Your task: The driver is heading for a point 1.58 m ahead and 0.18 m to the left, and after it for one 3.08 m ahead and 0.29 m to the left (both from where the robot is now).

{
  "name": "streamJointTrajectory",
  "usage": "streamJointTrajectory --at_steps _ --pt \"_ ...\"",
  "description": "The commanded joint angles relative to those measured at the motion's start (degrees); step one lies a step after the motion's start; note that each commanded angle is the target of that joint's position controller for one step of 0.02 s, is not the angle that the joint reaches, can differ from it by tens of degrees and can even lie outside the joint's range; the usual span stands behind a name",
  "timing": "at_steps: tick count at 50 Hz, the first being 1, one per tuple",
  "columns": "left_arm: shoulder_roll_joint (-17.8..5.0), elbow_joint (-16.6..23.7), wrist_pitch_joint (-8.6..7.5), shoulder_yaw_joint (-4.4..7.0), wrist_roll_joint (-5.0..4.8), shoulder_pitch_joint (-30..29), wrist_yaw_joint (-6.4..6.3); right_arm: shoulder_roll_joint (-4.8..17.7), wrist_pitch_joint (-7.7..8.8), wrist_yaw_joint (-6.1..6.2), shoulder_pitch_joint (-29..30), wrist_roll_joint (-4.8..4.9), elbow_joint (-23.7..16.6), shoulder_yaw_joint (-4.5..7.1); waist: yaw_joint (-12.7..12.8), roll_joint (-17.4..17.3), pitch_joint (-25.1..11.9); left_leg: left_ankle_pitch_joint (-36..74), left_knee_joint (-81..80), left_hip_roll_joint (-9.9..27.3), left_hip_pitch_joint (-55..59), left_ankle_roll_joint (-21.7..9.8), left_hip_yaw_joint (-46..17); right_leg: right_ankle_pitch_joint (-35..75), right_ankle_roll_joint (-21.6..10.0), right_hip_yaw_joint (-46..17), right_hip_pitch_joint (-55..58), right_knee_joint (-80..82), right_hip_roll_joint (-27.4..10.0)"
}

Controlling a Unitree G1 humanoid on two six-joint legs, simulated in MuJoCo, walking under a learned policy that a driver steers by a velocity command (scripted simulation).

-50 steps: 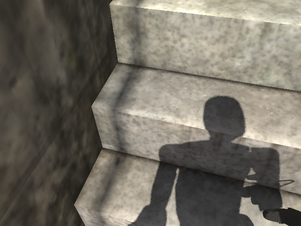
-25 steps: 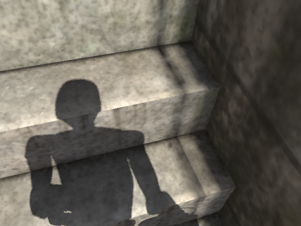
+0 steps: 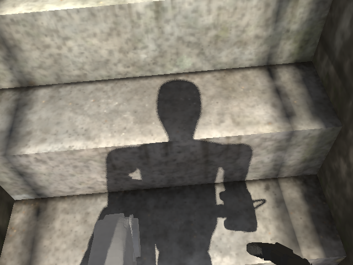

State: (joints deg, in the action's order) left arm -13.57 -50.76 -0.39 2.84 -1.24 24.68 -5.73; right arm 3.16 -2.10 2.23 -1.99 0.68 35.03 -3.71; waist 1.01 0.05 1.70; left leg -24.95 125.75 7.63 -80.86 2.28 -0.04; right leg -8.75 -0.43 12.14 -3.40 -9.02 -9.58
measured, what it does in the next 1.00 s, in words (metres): climbs, turning left: left foot 0.22 m higher, then right foot 0.21 m higher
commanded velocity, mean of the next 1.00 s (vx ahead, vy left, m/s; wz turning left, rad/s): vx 0.50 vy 0.00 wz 0.32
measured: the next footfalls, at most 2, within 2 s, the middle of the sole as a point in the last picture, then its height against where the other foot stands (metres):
left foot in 0.16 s outside the picture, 0.22 m higher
right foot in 0.72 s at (208, 232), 0.21 m higher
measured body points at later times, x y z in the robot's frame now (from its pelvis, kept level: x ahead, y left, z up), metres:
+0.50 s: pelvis +0.16 +0.10 +0.19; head +0.14 +0.15 +0.64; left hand +0.28 +0.28 +0.05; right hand +0.13 -0.14 +0.07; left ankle +0.13 +0.21 -0.54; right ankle +0.24 -0.04 -0.14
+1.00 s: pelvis +0.37 +0.09 +0.39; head +0.36 +0.06 +0.84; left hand +0.20 +0.27 +0.25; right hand +0.63 -0.04 +0.30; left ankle +0.37 +0.26 -0.01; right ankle +0.37 -0.03 -0.33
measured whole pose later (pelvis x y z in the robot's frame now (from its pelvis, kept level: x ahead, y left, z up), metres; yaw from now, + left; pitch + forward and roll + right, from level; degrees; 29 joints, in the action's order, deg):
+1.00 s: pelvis +0.37 +0.09 +0.39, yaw +16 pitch +0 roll +2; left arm -8.6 -64.2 -1.4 1.0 2.5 31.3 -0.8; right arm 8.7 1.5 1.2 -5.0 2.4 41.1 0.1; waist 3.2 -1.4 -4.0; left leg -5.4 123.4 -5.1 -65.9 -4.8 -8.0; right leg -24.1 -0.5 6.5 -15.2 -39.1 -5.1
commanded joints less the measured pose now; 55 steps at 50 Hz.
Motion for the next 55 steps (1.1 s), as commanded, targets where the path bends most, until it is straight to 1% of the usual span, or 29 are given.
streamJointTrajectory --at_steps 1,3,5,6,7,8,9,10,13,15,17,19,20,22,26,31,33,34,35,36,37,38,39,41,42,44,48,52,55 --pt "-12.89 0.07 1.09 3.67 -0.95 5.91 -1.27 -2.93 1.1 -2.38 13.03 -0.13 -8.99 -1.4 1.77 5.22 2.85 -10.55 -4.06 4.11 -15.19 -2.12 0.02 -13.93 -13.43 -11.15 14.54 11.57 -17.04" --pt "-15.24 3.39 0.41 4.27 -1.41 -6.88 -0.66 -0.86 0.85 -5.03 10.33 1.1 -10.26 -1.78 -4.39 4.66 -0.9 -6.16 -27.37 2.79 17.73 -8.06 5.99 22.3 -10.61 2.32 -3.48 13.19 -12.72" --pt "-23.39 6.7 -0.23 5.41 -0.43 -13.35 0.95 9.63 -0.37 -3.94 -2.4 -1.91 -9.03 2.07 -10.97 10.38 -14.38 -12.08 -32.49 -8.42 46.12 -9.39 7.59 107.46 -12.63 1.12 -3.04 -1.85 -14.35" --pt "-24.81 6.17 -0.47 5.62 -0.19 -13.55 2.67 15.19 0.26 -3.91 -13.66 -2.96 -7.81 3.94 -14.73 13.33 -24.6 -17.9 -40.7 -11.82 54.89 -10.16 2.69 113.69 -12.02 -0.81 5.34 -13.47 -13.42" --pt "-23.56 3.76 -0.76 5.59 -1.49 -11.56 4.14 18.53 0.8 -3.82 -18.56 -2.06 -7.02 5.65 -17.75 14.68 -27.16 -16.79 -64.61 -13.48 58.61 -11.17 -4.24 97.69 -9.23 -2.95 12.18 -26.66 -11.93" --pt "-15.24 5.3 -3.69 2.95 -2.13 -5.92 5.38 20.47 0.59 -3.08 -18.87 -0.53 -2.12 7.45 -10.84 6.82 -26.99 -11.68 -73.7 -12.65 75.89 -14.76 -15.23 53.19 -8.18 -6.42 -9.94 -41.92 -8.26" --pt "-6.9 4.25 -5.31 1.27 1.13 -10.09 8.07 27.43 -0.64 -1.42 -22.61 -5.33 0.29 9.9 -8.69 -15.64 -32.42 -18.13 -96.72 0.95 81.45 -23.17 -58.81 6.88 -2.77 -14.51 -32.55 -75.69 6.31" --pt "-5.19 4.05 -6.53 1.86 0.85 -13.54 9.71 23.42 0.11 -0.75 -20.56 -6.26 1.19 8.27 -9.03 -10.54 -29.46 -23.32 -106.49 5.98 71.78 -20.7 -65.08 4.53 -2.01 -30.47 -38.39 -104.89 10.57" --pt "3.62 9.71 -4.54 -3.13 3.09 -14.28 8.14 15.06 1.11 -3.04 -12.07 -1.22 6.61 6.94 0.59 -4.86 -2.24 -18.82 -97.91 2.28 49.13 -12.07 -40.03 7.59 -2.23 -22.11 -56.18 -120.52 9.44" --pt "1.09 7.95 -2.01 -1.95 1.8 -6.53 6.29 13.43 1.45 -3.59 -8.87 -0.86 9.07 6.95 4.25 -8.61 1.47 -14.98 -96.84 -1.3 44.24 -10.52 -28.86 6.04 -0.7 -18.46 -52.13 -119.23 10.09" --pt "0.41 6.33 -2.65 -2.3 1.28 -6.51 3.78 8.91 2.0 -3.07 -16.6 -0.25 13.06 6.65 1.56 -10.87 2.98 -6.72 -96.8 -2.6 48.47 -12.35 -20.32 10.1 -1.8 -14.39 -56.87 -111.62 9.39" --pt "3.51 8.0 -3.08 -3.06 1.04 -14.51 3.45 9.84 2.03 -1.72 -18.82 -0.78 13.67 7.16 -1.21 -12.16 4.49 -5.43 -100.32 -0.18 51.5 -13.53 -20.08 10.03 -1.42 -11.81 -65.06 -110.4 8.37" --pt "6.47 6.54 -2.69 -3.17 0.03 -16.48 3.84 10.43 2.17 -1.68 -21.52 -2.72 14.9 7.3 -2.91 -12.56 2.93 -4.1 -102.67 2.15 54.23 -15.66 -21.84 7.56 -1.61 -10.25 -68.59 -121.62 9.65" --pt "7.9 8.11 -2.87 -3.66 -0.76 -20.26 3.56 10.83 2.93 -1.83 -25.56 -3.13 16.7 7.32 -4.8 -14.25 3.43 -3.48 -105.63 4.51 59.87 -16.97 -24.05 1.22 -1.56 -12.02 -79.67 -132.35 9.91" --pt "9.16 10.37 -3.4 -5.03 -0.68 -22.34 3.24 11.79 3.52 -0.52 -28.52 -1.11 17.72 7.5 -4.57 -7.37 3.38 -0.8 -108.39 6.19 64.82 -16.14 -20.66 1.6 0.15 -15.05 -88.34 -127.37 6.55" --pt "14.29 22.9 -3.07 -9.82 0.3 -41.91 4.18 11.76 2.45 3.36 -31.69 1.47 21.56 7.57 -6.52 -11.48 0.87 14.11 -131.98 7.83 59.17 -16.84 -13.59 -7.18 0.85 -1.32 -65.61 -92.73 0.31" --pt "11.78 20.53 -3.36 -9.17 -0.05 -33.98 5.6 16.18 1.31 2.44 -30.02 2.36 21.84 7.66 -1.19 -15.61 -9.43 68.18 -125.25 6.76 67.0 -16.02 -3.28 -17.45 -4.06 2.15 -42.09 -80.59 6.19" --pt "6.04 17.45 -2.98 -6.61 0.86 -23.8 6.09 21.36 2.63 1.24 -28.77 0.76 22.41 8.8 3.42 -18.78 -15.82 101.28 -118.31 7.46 72.29 -15.02 -2.11 -22.06 -4.11 2.53 -30.61 -79.81 10.16" --pt "1.14 16.63 -2.43 -4.52 2.2 -15.02 6.04 25.01 3.57 0.04 -28.09 1.61 22.6 9.7 7.13 -19.83 -22.65 125.23 -111.46 9.73 80.37 -15.91 -2.72 -30.71 -3.74 -0.13 -24.04 -75.16 13.94" --pt "-1.64 15.43 -2.4 -3.42 2.72 -11.13 6.24 23.81 3.85 -0.47 -25.0 2.34 23.06 9.75 10.73 -19.5 -22.74 128.93 -99.19 10.04 87.87 -14.45 -2.42 -30.23 -6.49 -8.58 -24.82 -57.62 13.45" --pt "-5.32 11.49 -1.84 -2.43 3.51 -2.3 6.9 23.71 4.44 0.14 -23.65 3.59 22.67 10.54 13.84 -9.65 -23.12 115.76 -85.37 9.81 83.77 -13.6 -5.96 -27.0 -9.45 -22.13 -18.72 -45.06 10.01" --pt "-10.45 4.72 0.15 -0.04 3.85 5.95 4.57 13.33 5.95 -1.75 -24.8 1.4 20.76 8.17 11.95 22.46 -24.59 58.91 -63.04 -1.5 56.44 -10.03 -2.09 -21.76 -18.66 -55.92 -3.44 -21.85 -9.42" --pt "-10.41 2.68 1.11 1.09 4.49 9.18 2.28 8.44 8.13 -4.01 -18.68 0.31 21.66 7.36 14.2 25.48 -24.56 22.46 -24.19 -16.36 40.81 -7.35 -16.48 -32.39 -23.32 -76.78 0.25 -7.42 -13.45" --pt "-4.16 -0.91 0.71 0.54 3.66 2.45 1.7 0.23 7.7 -4.6 -3.93 0.4 10.58 4.26 8.79 10.44 -7.44 16.8 5.72 -15.24 17.55 -10.02 -16.33 -29.56 -15.29 -55.95 -10.05 -14.47 -12.46" --pt "2.22 -3.62 -0.13 -0.78 3.54 -1.68 2.54 0.05 6.43 -3.52 -5.69 -0.05 8.49 3.09 4.41 4.46 1.54 16.98 7.52 -13.84 14.71 -10.3 -13.66 -23.9 -12.76 -44.53 -18.3 -19.43 -10.61" --pt "12.25 -6.93 -2.12 -3.32 3.65 -5.76 4.51 3.4 5.37 -2.52 -14.77 0.48 9.29 3.04 -1.69 4.02 5.03 17.04 6.36 -13.1 18.3 -10.67 -12.13 -18.09 -7.35 -30.29 -25.29 -17.81 -5.82" --pt "6.35 -6.8 -2.86 -2.93 3.74 -8.41 5.86 3.86 2.44 -1.14 -13.03 1.64 7.47 3.06 -5.7 -1.55 9.16 20.63 -5.15 -11.67 17.75 -7.02 -9.37 -6.34 -6.31 -12.37 -30.97 -12.16 -4.05" --pt "1.33 -10.59 -2.41 -1.7 5.03 6.17 4.74 0.45 2.51 -0.43 -3.77 2.91 6.28 1.57 0.99 6.54 5.77 14.81 12.81 -10.38 -2.24 -4.52 -5.65 -5.59 -10.36 -17.29 -10.79 -7.72 -7.53" --pt "0.36 -10.61 -2.06 -0.45 2.83 9.28 3.94 -0.64 3.62 -1.2 6.6 1.98 0.78 0.97 3.75 6.59 4.32 3.96 18.5 -4.46 -16.57 -4.1 -7.25 5.12 -11.64 -19.01 4.99 -5.51 -10.09"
